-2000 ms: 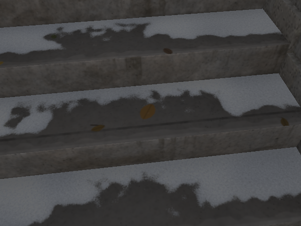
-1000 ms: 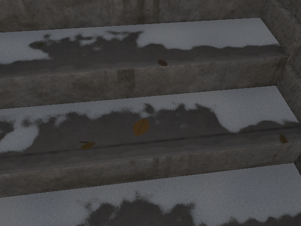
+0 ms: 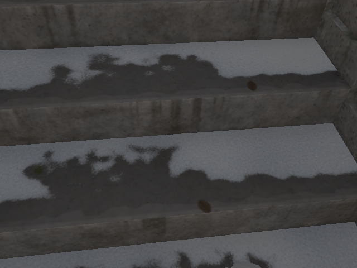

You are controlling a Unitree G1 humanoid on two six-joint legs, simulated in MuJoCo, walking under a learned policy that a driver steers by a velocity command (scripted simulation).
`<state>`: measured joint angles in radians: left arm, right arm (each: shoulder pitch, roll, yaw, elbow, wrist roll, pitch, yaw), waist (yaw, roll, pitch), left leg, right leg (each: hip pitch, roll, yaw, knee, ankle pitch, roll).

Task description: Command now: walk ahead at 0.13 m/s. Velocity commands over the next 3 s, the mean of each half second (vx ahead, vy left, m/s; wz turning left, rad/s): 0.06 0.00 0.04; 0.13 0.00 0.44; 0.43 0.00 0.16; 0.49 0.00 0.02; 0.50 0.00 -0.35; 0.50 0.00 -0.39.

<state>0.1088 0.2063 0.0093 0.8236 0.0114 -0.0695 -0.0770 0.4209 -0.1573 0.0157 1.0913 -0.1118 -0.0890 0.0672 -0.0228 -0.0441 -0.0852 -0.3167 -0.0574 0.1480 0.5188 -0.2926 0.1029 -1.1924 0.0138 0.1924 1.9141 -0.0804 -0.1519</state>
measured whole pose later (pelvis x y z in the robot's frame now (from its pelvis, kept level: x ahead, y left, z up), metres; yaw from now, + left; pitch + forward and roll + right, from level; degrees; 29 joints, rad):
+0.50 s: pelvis +0.20 -0.08 +0.07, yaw +2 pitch +7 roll -2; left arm -0.04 0.16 -0.03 0.84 0.07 -0.05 -0.03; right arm 0.37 -0.19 -0.03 1.01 -0.01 -0.10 0.08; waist -0.01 0.02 -0.08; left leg -0.42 0.00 -0.16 1.21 -0.20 0.03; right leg -0.90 -0.04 -0.17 1.19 -0.41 -0.09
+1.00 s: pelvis +0.27 -0.04 +0.17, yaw +17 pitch +2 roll -2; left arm 0.02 0.24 0.04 0.86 0.03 -0.11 -0.02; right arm 0.21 -0.22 -0.11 0.94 -0.04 -0.15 0.02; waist -0.05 -0.04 -0.03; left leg -0.35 -0.03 -0.02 0.63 -0.33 0.10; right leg -0.53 -0.04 -0.04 1.09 -0.37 -0.04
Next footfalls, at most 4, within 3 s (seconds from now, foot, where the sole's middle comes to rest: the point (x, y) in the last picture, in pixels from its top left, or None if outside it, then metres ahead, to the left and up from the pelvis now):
0.36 right None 0.35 -0.18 -0.60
0.90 left None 0.29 0.06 -0.60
1.42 right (210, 178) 0.69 -0.10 -0.43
2.00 left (107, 75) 1.01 0.25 -0.26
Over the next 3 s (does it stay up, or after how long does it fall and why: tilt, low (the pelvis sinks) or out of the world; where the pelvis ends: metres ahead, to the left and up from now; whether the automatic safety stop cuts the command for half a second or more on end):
stays up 1.41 0.21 0.68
